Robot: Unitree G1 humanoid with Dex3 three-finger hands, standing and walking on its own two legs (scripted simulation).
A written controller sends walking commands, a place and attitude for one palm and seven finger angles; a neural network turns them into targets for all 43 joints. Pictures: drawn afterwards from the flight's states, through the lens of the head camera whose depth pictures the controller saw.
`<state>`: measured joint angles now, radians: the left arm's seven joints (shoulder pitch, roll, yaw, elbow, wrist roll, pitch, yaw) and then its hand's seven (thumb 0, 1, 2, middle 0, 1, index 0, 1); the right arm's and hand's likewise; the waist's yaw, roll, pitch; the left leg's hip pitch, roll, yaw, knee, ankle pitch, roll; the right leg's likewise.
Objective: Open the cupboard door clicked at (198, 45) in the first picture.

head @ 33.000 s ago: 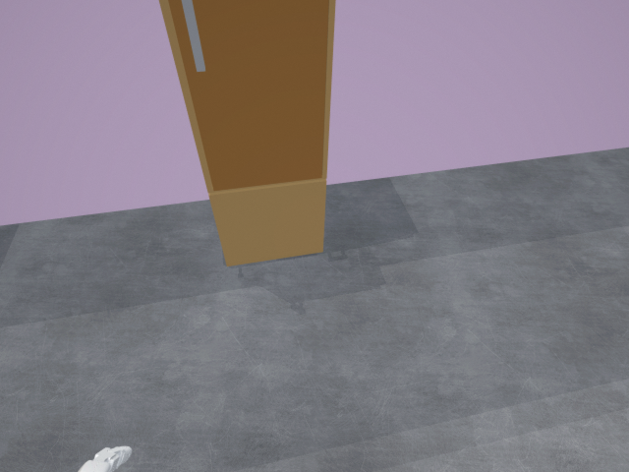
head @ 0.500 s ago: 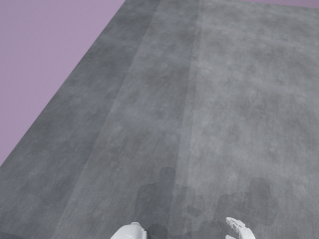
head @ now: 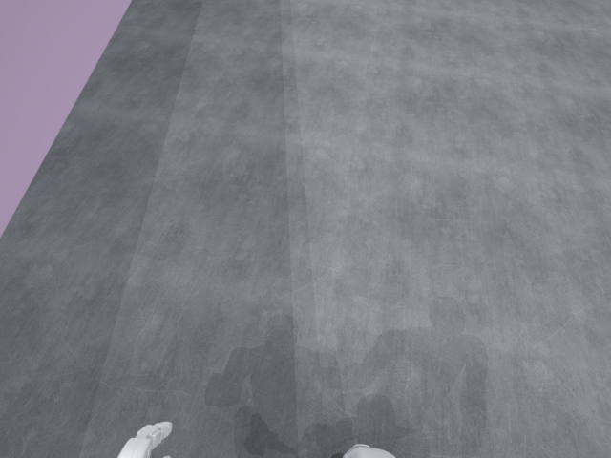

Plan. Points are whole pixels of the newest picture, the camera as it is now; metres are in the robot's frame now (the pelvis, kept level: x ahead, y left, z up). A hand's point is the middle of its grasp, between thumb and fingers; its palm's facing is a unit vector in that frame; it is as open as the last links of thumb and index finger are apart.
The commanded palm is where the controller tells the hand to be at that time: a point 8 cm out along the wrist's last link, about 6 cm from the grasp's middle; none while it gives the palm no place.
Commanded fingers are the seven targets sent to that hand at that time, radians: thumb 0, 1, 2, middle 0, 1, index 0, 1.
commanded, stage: turn to face it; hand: left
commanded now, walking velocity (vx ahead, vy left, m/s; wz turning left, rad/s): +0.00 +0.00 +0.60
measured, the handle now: out of the picture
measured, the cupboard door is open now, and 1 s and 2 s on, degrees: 44 44 44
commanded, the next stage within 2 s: none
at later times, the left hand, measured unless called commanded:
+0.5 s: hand out of the picture +0.10 +0.26 -0.18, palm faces +0.32 -0.92 -0.21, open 7.3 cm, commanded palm none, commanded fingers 0.00 0.90 0.90 -0.20 -0.30 -0.20 -0.30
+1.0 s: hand out of the picture +0.04 +0.17 -0.15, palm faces +0.58 -0.78 -0.25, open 7.4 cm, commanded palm none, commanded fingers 0.00 0.90 0.90 -0.20 -0.30 -0.20 -0.30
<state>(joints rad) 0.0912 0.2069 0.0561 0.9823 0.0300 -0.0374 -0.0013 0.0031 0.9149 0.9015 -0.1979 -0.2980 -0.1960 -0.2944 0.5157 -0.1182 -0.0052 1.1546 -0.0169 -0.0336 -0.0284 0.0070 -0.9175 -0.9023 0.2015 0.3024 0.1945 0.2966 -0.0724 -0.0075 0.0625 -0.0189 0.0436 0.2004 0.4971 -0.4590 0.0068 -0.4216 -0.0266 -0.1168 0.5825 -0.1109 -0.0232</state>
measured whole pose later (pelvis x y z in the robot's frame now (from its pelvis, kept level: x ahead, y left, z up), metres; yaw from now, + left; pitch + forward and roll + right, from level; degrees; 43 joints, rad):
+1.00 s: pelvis +0.11 -0.02 +0.01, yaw +35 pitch +0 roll +3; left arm 0.24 0.17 0.04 0.92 0.03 0.00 0.02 0.00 0.91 0.90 -0.21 -0.30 -0.20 -0.30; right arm 0.13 -0.24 -0.08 0.95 -0.01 0.08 0.03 0.01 -0.91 -0.90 0.20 0.30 0.19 0.30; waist -0.01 -0.02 0.11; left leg -0.45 0.03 0.06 0.93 -0.44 -0.07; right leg -0.19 -0.13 -0.20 0.51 -0.32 0.00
